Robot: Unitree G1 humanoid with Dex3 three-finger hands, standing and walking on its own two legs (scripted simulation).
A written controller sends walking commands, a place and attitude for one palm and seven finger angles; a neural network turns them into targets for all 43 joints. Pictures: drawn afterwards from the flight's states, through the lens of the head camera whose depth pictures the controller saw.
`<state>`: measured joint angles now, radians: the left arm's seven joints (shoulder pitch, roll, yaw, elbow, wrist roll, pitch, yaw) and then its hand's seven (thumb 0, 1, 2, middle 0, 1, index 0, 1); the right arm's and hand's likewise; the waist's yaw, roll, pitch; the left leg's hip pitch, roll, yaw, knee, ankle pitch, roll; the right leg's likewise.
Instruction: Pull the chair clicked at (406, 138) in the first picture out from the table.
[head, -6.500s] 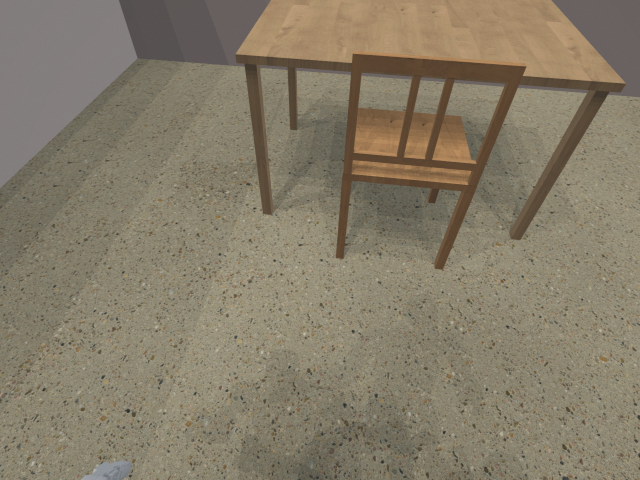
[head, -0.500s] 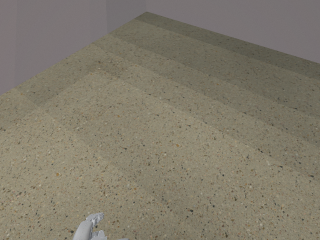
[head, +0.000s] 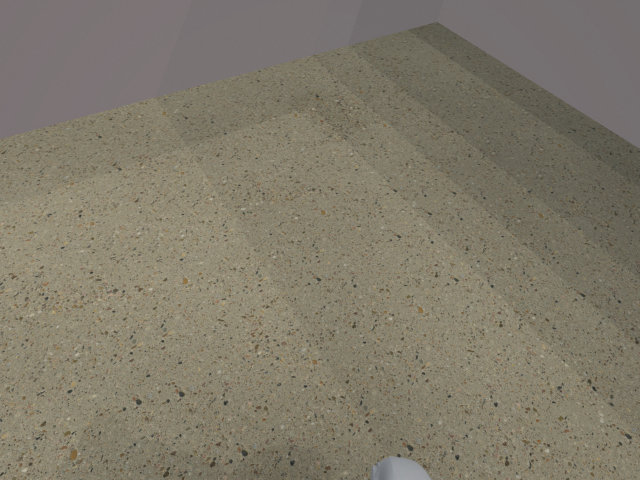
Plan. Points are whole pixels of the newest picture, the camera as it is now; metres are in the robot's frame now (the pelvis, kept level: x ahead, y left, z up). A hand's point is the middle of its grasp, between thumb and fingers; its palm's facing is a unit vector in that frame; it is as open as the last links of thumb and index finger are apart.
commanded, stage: turn to face it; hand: left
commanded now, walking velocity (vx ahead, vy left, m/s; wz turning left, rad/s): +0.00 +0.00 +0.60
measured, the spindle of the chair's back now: out of the picture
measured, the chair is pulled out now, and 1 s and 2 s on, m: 0.00 0.00 0.00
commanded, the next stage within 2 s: none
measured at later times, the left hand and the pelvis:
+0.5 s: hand out of the picture +0.02 +0.13 -0.14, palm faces +0.31 -0.91 -0.27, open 7.3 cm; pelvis -0.01 -0.08 +0.01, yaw +19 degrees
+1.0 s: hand out of the picture -0.09 +0.21 -0.17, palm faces +0.61 -0.75 -0.25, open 7.3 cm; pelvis -0.02 -0.02 +0.00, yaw +36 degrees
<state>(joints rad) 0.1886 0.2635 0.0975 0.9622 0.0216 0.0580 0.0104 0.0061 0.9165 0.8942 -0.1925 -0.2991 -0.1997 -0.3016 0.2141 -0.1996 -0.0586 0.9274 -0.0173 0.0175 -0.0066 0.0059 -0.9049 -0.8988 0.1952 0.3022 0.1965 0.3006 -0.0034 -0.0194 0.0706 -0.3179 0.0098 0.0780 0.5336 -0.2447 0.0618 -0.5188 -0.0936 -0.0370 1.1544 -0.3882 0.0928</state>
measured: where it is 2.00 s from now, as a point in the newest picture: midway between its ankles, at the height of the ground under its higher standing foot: outside the picture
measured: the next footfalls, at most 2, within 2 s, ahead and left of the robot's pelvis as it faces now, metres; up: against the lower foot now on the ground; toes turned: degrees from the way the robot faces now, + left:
right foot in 0.30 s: +0.05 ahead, -0.17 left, +0.00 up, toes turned +9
left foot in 0.78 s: -0.05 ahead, +0.07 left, +0.00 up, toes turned +36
